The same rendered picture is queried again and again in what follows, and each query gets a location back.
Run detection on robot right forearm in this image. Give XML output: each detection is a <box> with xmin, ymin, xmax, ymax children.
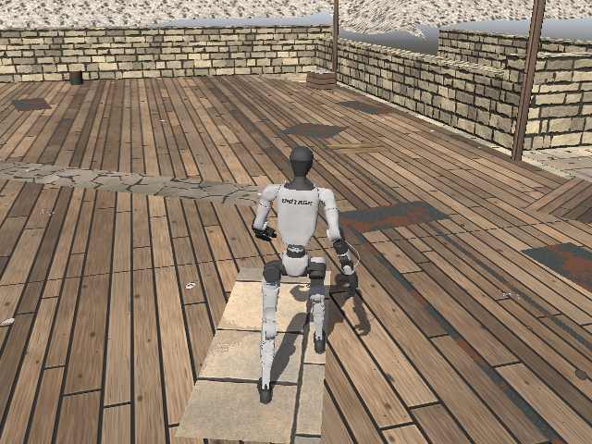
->
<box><xmin>333</xmin><ymin>227</ymin><xmax>355</xmax><ymax>275</ymax></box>

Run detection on robot right shin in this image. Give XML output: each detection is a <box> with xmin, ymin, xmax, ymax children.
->
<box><xmin>313</xmin><ymin>286</ymin><xmax>325</xmax><ymax>340</ymax></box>

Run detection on robot left hand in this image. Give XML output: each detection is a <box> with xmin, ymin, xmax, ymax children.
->
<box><xmin>255</xmin><ymin>226</ymin><xmax>277</xmax><ymax>241</ymax></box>

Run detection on robot left forearm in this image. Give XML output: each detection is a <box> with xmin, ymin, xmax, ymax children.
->
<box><xmin>252</xmin><ymin>217</ymin><xmax>264</xmax><ymax>235</ymax></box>

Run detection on left robot upper arm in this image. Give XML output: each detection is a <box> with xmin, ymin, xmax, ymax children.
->
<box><xmin>253</xmin><ymin>184</ymin><xmax>281</xmax><ymax>230</ymax></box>

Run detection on right robot upper arm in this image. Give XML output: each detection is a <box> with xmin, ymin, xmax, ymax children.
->
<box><xmin>318</xmin><ymin>187</ymin><xmax>341</xmax><ymax>241</ymax></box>

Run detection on robot right hand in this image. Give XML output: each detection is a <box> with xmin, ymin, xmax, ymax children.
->
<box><xmin>337</xmin><ymin>271</ymin><xmax>358</xmax><ymax>300</ymax></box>

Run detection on robot torso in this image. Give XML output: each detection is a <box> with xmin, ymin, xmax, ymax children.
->
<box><xmin>277</xmin><ymin>180</ymin><xmax>320</xmax><ymax>278</ymax></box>

